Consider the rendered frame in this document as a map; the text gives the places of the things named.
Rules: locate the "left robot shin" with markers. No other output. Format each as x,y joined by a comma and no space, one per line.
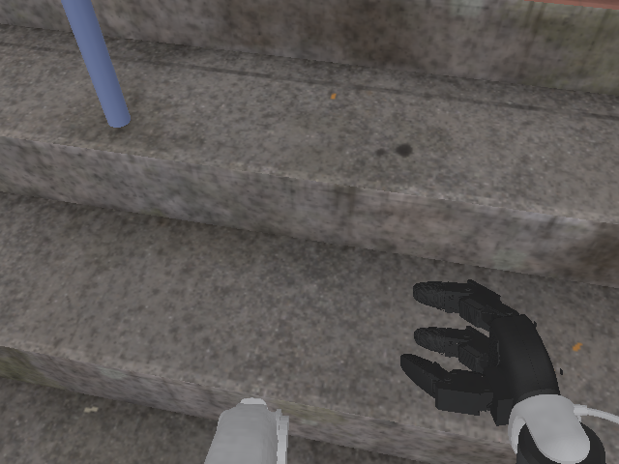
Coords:
247,401

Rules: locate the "left robot thigh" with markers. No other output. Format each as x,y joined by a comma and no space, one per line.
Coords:
250,434

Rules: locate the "right robot forearm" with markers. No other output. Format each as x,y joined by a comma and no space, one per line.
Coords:
543,429

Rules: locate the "robot right hand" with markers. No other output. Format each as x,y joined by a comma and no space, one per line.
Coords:
513,360

